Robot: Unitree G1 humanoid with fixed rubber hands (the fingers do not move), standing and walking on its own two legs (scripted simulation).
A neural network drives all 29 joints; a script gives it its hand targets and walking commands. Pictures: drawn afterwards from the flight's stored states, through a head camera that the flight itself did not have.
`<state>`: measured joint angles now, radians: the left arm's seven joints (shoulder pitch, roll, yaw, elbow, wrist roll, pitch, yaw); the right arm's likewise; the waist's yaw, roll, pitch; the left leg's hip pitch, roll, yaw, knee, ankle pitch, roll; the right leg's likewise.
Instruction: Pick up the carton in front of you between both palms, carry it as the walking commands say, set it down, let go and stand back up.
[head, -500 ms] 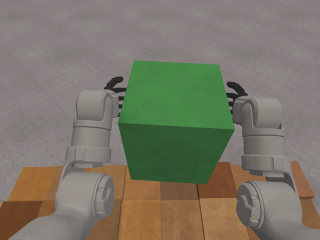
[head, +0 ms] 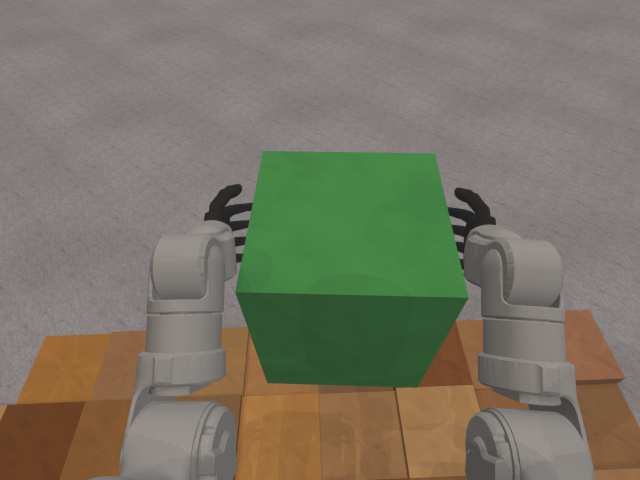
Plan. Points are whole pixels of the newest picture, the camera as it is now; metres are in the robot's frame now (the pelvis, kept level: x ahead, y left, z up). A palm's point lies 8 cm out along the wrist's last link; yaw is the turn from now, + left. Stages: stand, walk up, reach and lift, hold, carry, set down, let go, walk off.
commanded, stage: carry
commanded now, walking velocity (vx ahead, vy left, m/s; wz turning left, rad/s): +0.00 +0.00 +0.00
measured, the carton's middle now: (344, 276) +0.36 +0.00 +0.04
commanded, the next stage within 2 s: none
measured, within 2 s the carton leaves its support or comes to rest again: neither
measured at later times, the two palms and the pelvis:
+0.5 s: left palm (214, 261) +0.31 +0.14 +0.14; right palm (500, 269) +0.31 -0.16 +0.14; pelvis -0.03 +0.00 +0.01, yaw -1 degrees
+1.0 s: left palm (217, 269) +0.31 +0.14 +0.13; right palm (503, 279) +0.30 -0.16 +0.13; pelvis -0.04 -0.01 +0.00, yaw -1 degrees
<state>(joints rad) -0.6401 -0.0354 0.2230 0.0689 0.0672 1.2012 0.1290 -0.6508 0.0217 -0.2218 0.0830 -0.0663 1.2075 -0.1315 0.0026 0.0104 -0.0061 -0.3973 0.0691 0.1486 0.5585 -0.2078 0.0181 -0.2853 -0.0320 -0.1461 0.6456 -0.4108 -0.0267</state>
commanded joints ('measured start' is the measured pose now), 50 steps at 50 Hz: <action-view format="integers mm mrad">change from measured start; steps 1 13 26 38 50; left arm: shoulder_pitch -708 -730 -758 -760 -752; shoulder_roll -1058 -1078 -1093 -1100 -1097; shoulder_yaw -672 -596 -581 -599 -605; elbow -47 69 48 20 17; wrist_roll -423 -420 -432 -445 -442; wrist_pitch -12 -17 -11 -5 -5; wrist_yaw -260 -264 -247 -247 -252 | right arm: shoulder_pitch -705 -726 -753 -751 -748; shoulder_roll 1071 1078 1095 1092 1090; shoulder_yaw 663 578 560 575 589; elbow -60 49 41 3 -8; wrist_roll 417 403 424 426 426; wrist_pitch -16 -18 -12 -6 -5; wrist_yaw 255 255 247 242 244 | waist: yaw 3 5 6 7 7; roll -11 -11 0 3 -2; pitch -495 -386 -408 -443 -445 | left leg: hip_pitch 254 226 223 229 219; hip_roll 99 98 104 107 105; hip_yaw -101 -107 -106 -102 -98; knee -26 -113 -124 -107 -102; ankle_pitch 365 166 170 227 226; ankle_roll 34 8 3 8 6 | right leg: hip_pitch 123 40 35 47 49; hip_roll -118 -120 -115 -114 -119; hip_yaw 112 125 116 109 105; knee -87 -197 -194 -164 -160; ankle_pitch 426 183 171 220 228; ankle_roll -19 -19 -20 -21 -22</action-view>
